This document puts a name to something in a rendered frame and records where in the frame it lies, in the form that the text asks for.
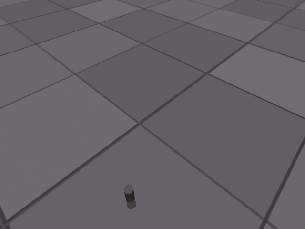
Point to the can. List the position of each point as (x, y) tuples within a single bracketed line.
[(129, 193)]

